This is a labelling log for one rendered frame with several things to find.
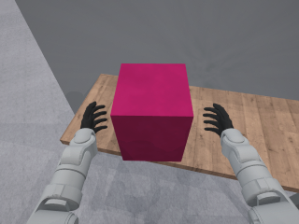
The robot left hand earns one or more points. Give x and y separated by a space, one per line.
89 117

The table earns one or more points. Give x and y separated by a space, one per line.
270 124

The carton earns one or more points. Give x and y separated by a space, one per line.
152 111

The left robot upper arm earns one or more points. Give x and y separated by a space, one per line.
53 217

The robot right hand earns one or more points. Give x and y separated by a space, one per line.
222 122

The robot left forearm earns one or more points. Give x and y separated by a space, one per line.
64 193

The robot right forearm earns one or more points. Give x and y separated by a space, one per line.
258 186

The right robot upper arm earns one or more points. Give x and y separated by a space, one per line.
273 213

